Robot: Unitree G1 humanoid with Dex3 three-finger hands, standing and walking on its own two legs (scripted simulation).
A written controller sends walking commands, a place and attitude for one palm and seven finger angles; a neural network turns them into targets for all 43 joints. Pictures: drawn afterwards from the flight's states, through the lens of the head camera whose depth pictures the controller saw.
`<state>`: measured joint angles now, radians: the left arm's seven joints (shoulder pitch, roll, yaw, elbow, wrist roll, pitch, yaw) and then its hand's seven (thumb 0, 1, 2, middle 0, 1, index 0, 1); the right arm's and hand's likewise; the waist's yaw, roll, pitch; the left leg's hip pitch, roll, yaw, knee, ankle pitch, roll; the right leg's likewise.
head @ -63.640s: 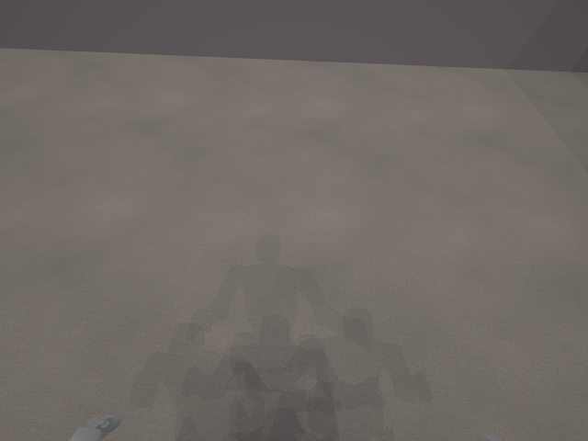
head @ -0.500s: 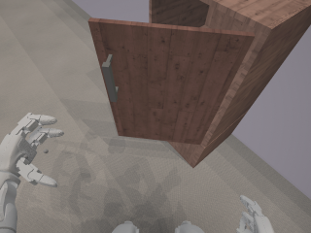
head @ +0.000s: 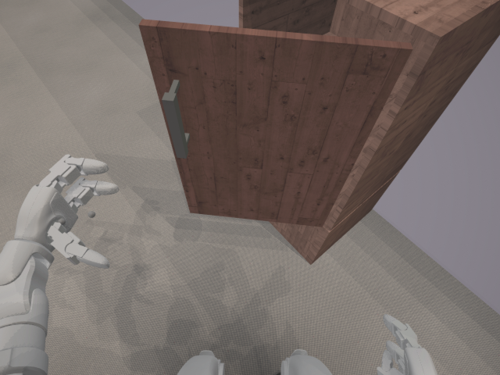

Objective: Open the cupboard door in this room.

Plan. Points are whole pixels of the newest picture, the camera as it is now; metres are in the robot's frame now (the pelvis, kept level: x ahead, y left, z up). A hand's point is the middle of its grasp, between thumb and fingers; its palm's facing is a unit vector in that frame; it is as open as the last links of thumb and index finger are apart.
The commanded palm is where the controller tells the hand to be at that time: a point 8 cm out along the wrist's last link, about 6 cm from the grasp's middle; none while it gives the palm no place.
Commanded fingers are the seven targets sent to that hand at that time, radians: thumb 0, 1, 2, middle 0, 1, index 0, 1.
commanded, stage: move the hooked fingers beside the handle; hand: left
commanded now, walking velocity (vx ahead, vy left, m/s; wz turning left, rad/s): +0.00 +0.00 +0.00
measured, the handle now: (179, 121) +0.55 +0.16 +0.04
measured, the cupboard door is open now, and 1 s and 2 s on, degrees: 44 44 44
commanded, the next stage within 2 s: none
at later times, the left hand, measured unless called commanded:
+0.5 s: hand (112, 180) +0.40 +0.24 +0.06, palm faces -0.09 -1.00 -0.03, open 14.0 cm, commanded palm +0.38 +0.29 +0.06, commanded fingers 0.00 -0.50 0.30 -0.30 -1.20 -0.30 -1.20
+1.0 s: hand (124, 149) +0.46 +0.24 +0.06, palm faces -0.08 -1.00 -0.02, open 14.0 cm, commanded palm +0.45 +0.29 +0.05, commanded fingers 0.00 -0.50 0.30 -0.30 -1.20 -0.30 -1.20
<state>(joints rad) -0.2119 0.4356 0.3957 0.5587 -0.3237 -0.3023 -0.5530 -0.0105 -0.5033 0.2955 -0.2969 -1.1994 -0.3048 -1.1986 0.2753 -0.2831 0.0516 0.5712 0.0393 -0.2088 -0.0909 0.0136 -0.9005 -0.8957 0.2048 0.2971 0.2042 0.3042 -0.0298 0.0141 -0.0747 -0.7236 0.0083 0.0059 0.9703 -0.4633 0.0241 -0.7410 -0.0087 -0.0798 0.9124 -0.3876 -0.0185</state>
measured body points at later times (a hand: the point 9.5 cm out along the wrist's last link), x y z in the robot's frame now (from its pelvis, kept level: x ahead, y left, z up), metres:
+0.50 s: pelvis +0.01 +0.00 +0.00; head +0.10 +0.01 +0.44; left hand +0.39 +0.30 +0.07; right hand +0.11 -0.27 -0.10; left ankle +0.01 +0.10 -0.68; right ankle +0.03 -0.11 -0.68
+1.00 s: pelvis +0.00 +0.00 -0.01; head +0.12 +0.02 +0.42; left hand +0.46 +0.30 +0.06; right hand +0.04 -0.27 -0.12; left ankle +0.01 +0.10 -0.68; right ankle +0.03 -0.11 -0.68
